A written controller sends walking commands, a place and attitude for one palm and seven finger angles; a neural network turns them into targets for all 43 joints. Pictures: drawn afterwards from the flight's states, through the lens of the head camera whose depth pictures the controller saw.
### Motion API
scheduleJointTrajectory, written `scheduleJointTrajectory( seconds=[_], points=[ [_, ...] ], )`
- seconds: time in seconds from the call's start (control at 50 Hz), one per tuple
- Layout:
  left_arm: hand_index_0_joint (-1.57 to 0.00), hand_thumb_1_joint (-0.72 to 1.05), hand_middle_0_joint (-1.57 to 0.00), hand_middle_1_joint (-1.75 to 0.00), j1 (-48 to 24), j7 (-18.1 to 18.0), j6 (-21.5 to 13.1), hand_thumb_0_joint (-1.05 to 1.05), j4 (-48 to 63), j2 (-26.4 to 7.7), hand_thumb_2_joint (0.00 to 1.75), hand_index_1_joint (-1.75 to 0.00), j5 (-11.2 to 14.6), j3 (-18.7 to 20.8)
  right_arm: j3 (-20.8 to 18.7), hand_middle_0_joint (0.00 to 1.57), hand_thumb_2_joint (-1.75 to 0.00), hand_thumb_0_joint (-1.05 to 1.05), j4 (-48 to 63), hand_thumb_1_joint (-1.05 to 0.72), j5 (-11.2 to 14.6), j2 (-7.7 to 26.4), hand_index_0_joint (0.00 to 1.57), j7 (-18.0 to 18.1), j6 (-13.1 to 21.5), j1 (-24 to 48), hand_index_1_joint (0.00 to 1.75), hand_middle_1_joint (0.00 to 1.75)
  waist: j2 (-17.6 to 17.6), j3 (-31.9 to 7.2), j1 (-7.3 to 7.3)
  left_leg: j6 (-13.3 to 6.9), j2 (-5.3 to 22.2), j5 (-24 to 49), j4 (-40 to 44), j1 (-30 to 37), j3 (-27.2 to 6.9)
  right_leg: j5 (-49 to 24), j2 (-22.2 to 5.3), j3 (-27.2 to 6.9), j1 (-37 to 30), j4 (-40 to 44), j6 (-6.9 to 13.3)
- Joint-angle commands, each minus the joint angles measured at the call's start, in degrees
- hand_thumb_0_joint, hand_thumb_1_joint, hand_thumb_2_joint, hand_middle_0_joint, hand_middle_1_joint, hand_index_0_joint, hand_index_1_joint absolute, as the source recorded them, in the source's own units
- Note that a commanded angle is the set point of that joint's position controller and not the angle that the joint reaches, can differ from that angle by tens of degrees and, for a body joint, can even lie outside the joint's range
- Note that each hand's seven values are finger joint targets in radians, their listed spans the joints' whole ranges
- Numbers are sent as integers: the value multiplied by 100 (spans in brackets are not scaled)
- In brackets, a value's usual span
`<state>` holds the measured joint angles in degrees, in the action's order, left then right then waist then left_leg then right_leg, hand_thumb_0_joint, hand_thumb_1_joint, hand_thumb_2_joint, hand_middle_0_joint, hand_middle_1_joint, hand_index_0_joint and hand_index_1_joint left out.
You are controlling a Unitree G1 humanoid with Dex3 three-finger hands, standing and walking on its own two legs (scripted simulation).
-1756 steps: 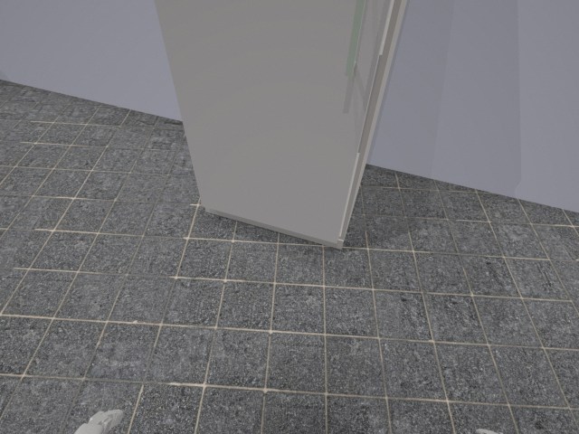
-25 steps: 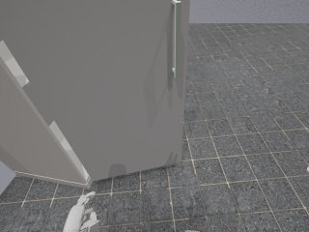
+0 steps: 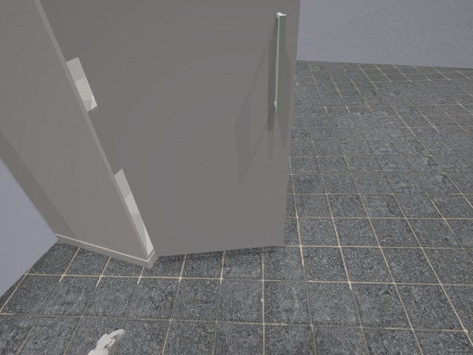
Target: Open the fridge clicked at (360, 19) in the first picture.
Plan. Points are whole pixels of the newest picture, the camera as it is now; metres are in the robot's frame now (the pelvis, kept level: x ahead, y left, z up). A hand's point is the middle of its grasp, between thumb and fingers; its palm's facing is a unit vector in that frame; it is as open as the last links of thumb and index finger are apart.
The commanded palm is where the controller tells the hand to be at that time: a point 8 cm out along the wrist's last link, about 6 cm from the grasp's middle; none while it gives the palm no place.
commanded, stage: stop stepping back and stand still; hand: right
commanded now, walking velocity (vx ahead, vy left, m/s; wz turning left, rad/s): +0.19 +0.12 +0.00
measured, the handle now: (279, 66) +0.82 -0.11 +0.20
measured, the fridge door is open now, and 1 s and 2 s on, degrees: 67 67 67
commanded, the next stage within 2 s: let the arm hang, fingers relaxed in 1.18 s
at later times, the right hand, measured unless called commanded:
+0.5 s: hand out of the picture +0.14 -0.29 +0.16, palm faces +0.55 +0.76 -0.36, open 7.4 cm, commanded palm +0.09 -0.31 +0.19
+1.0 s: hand (464, 253) +0.22 -0.29 +0.15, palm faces +0.43 +0.79 -0.44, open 7.4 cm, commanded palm +0.14 -0.33 +0.19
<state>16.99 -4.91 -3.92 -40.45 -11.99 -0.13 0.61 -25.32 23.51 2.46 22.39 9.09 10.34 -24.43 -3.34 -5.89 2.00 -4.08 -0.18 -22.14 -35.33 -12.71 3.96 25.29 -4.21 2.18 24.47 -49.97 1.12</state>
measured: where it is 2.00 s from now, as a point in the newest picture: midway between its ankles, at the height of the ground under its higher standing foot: outside the picture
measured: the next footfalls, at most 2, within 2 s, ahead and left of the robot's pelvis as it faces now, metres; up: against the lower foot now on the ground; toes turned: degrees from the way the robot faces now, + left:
right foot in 0.02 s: +0.09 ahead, -0.14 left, +0.00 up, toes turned -3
left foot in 0.26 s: +0.04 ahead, +0.11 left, +0.00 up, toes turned +1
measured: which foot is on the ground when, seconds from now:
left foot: down 0.00-0.02, up 0.04-0.24, down 0.26-1.00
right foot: up 0.00-0.00, down 0.02-0.24, up 0.26-0.52, down 0.54-1.00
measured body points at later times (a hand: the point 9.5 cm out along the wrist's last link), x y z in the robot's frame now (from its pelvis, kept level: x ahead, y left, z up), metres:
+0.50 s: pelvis -0.04 +0.00 +0.01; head -0.07 -0.01 +0.46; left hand +0.11 +0.25 -0.07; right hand +0.11 -0.33 +0.18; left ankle -0.03 +0.11 -0.73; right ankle +0.00 -0.12 -0.70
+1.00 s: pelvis +0.01 -0.02 +0.01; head +0.04 -0.04 +0.46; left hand +0.17 +0.20 -0.08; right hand +0.19 -0.33 +0.17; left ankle +0.00 +0.11 -0.72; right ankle +0.00 -0.12 -0.73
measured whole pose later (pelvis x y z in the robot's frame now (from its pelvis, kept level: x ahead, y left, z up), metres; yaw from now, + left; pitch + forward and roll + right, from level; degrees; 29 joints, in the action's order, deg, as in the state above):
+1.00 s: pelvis +0.01 -0.02 +0.01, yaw -1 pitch +1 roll +1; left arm 11.6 -4.0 -5.8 -38.0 -10.5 0.1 -0.9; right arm -22.4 24.4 1.7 21.0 8.1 11.3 -28.9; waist -0.9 2.1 0.4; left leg 1.1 1.6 -16.8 -29.1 -12.8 1.8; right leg 17.2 -1.3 6.2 13.8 -30.1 1.7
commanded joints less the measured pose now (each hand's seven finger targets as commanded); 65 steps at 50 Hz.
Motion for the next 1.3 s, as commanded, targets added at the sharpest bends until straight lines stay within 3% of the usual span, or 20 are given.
scheduleJointTrajectory(
  seconds=[0.0, 0.02, 0.04, 0.08, 0.14, 0.2, 0.22, 0.24, 0.28, 0.32, 0.48, 0.54, 0.64, 0.68, 0.74, 0.94, 1.2, 1.24, 1.26, 1.28],
  points=[
    [-20, 90, -20, -30, -815, -121, -667, 0, 1173, -956, 90, -30, -42, 153, 312, 20, -90, 0, 1728, -90, -21, 753, 20, 20, 508, 1588, 30, 30, 3120, 988, -434, 154, -341, -1517, -2097, -3054, 143, 1566, -1329, -2939, -2031, 3753, 489],
    [-20, 90, -20, -30, -864, -67, -779, 0, 1234, -803, 90, -30, -72, 98, 119, 20, -90, 0, 2107, -90, -92, 1052, 20, 48, 637, 1785, 30, 30, 2666, 1201, -420, 200, -321, -1032, -3106, -2821, -529, 2170, -1941, -4078, -1152, 4485, 967],
    [-20, 90, -20, -30, -915, -11, -812, 0, 1287, -790, 90, -30, -94, 237, -381, 20, -90, 0, 2331, -90, -176, 1528, 20, 9, 688, 1623, 30, 30, 1170, 817, -98, 215, -193, -389, -3384, -1881, -518, 1053, -1735, -2905, -644, 4418, 1013],
    [-20, 90, -20, -30, -835, 182, -825, 0, 1314, -712, 90, -30, -43, 271, -596, 20, -90, 0, 2491, -90, -6, 1530, 20, -51, 621, 614, 30, 30, 1498, 580, -162, 256, -104, -387, -3393, -1411, -480, 2348, -1547, -2924, 190, 4369, 960],
    [-20, 90, -20, -30, -1065, 266, -738, 0, 1268, -577, 90, -30, -52, 168, -684, 20, -90, 0, 2300, -90, -18, 1276, 20, 6, 581, -540, 30, 30, 2447, 563, -70, 132, -65, -259, -1411, 261, 14, 1935, -1096, -1141, 1117, 4080, 569],
    [-20, 90, -20, -30, -968, 188, -442, 0, 1375, -515, 90, -30, -78, 208, -907, 20, -90, 0, 1684, -90, -63, 1303, 20, 63, 439, -1116, 30, 30, 1170, 123, 74, -55, -200, -832, 464, 1989, -85, 1625, -462, -257, 1884, 1953, 124],
    [-20, 90, -20, -30, -1010, 178, -345, 0, 1421, -456, 90, -30, -21, 270, -928, 20, -90, 0, 1617, -90, -79, 1331, 20, 59, 362, -876, 30, 30, -517, 167, 73, -394, 622, -1434, 1614, 1467, -1497, 1066, 234, 399, 1970, -199, -6],
    [-20, 90, -20, -30, -1088, 129, -348, 0, 1467, -549, 90, -30, 61, 347, -909, 20, -90, 0, 1594, -90, -7, 1364, 20, 43, 341, -526, 30, 30, -1614, 356, -40, -884, 1825, -2002, 2636, 793, -3830, 756, 544, -27, 2364, -1901, -65],
    [-20, 90, -20, -30, -954, 140, -475, 0, 1134, -538, 90, -30, -88, 214, -1195, 20, -90, 0, 1716, -90, 93, 1834, 20, 5, 595, 226, 30, 30, -756, 353, -414, -1104, 2001, 457, 2369, 83, -3387, -289, 138, -279, 1830, -2616, -238],
    [-20, 90, -20, -30, -741, 41, -458, 0, 958, -486, 90, -30, -14, 236, -651, 20, -90, 0, 659, -90, 16, 1006, 20, 14, 457, -73, 30, 30, -329, 432, -349, -750, 1610, -1972, 2397, -414, -2751, -449, 86, -295, 1294, -1618, -92],
    [-20, 90, -20, -30, -904, -168, -829, 0, 1059, -704, 90, -30, -99, 225, 27, 20, -90, 0, 1391, -90, -157, 926, 20, 79, 542, 920, 30, 30, -477, 461, -222, -229, 1026, -960, 1559, -792, -1197, -499, 293, 363, -1594, 2416, 209],
    [-20, 90, -20, -30, -893, -47, -815, 0, 1310, -765, 90, -30, -74, 225, -318, 20, -90, 0, 2561, -90, -211, 1273, 20, 161, 744, 933, 30, 30, 2230, 422, -198, 353, -23, -710, -1240, -1995, -228, -675, -1557, -2414, -2255, 3754, 981],
    [-20, 90, -20, -30, -890, 157, -786, 0, 1166, -541, 90, -30, -27, 150, -803, 20, -90, 0, 2087, -90, -129, 1250, 20, 130, 655, -602, 30, 30, 2046, 448, -108, 394, 162, 6, -131, -152, -184, -9, -953, -809, -445, 3492, 558],
    [-20, 90, -20, -30, -855, 166, -695, 0, 1248, -562, 90, -30, 15, 153, -831, 20, -90, 0, 1667, -90, -77, 1183, 20, 102, 620, -907, 30, 30, 1144, 273, -153, 411, 51, 545, 929, 775, -61, -51, -629, -472, -29, 2866, 344],
    [-20, 90, -20, -30, -822, 125, -568, 0, 1318, -636, 90, -30, 37, 256, -799, 20, -90, 0, 1183, -90, 19, 1175, 20, 40, 621, -539, 30, 30, -310, 309, -365, -137, 982, 545, 1749, 340, -1764, -332, 48, 11, -45, 1579, 37],
    [-20, 90, -20, -30, -1010, 26, -493, 0, 1188, -576, 90, -30, 49, 121, -433, 20, -90, 0, 1814, -90, -70, 1124, 20, 41, 621, -26, 30, 30, 715, -333, -216, 381, 298, 2996, 560, 347, -330, -4038, -432, -312, -1833, 2372, 147],
    [-20, 90, -20, -30, -974, 92, -238, 0, 1407, -594, 90, -30, 135, 181, -861, 20, -90, 0, 1379, -90, 146, 1132, 20, 46, 653, -1150, 30, 30, 654, -352, -290, 322, 375, 3392, 741, 694, -474, -3468, -285, -92, -1323, 2321, -7],
    [-20, 90, -20, -30, -988, 61, -218, 0, 1419, -626, 90, -30, 147, 202, -716, 20, -90, 0, 1247, -90, 141, 1027, 20, 27, 603, -1002, 30, 30, 554, -327, -289, 347, 390, 3245, 838, 631, -559, -3077, -272, -80, -1316, 2370, 21],
    [-20, 90, -20, -30, -1341, 568, -668, 0, 509, -1346, 90, -30, 280, 409, 2038, 20, -90, 0, -2588, -90, -312, 83, 20, -678, -129, -222, 30, 30, 478, 94, -598, 214, 814, 3676, 226, -314, -304, -3498, -350, -38, -1224, 1561, -12],
    [-20, 90, -20, -30, -921, 605, -346, 0, 427, -1512, 90, -30, 144, 474, 1827, 20, -90, 0, -2758, -90, -384, 124, 20, -852, -679, -71, 30, 30, 527, -131, -450, 223, 900, 3006, 373, -425, -556, -3258, -396, -168, -1142, 1696, -9]
  ],
)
